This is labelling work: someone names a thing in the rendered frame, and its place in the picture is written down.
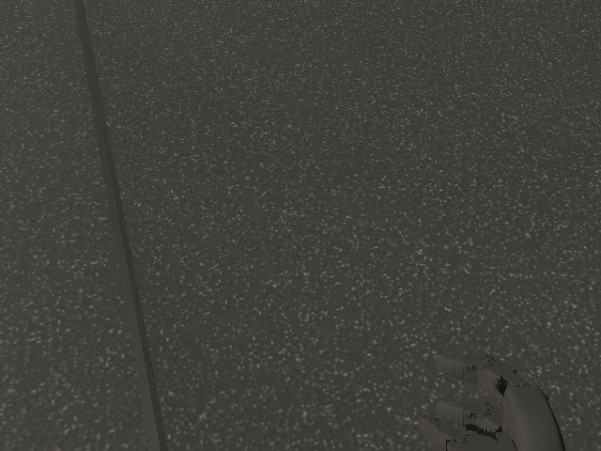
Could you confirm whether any robot right hand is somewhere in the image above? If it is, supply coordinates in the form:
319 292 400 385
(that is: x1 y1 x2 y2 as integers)
419 353 570 451

